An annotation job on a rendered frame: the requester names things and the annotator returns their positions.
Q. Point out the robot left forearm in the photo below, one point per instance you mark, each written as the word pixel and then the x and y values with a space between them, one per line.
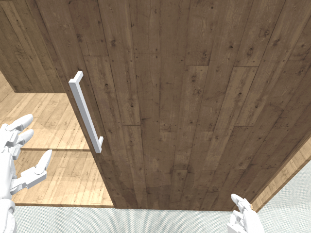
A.
pixel 7 221

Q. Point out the handle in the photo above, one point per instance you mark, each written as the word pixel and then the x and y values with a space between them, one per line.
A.
pixel 78 95

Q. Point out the robot right hand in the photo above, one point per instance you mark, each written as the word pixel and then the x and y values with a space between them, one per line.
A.
pixel 249 221

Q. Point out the robot left hand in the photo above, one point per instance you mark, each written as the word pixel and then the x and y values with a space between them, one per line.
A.
pixel 10 144

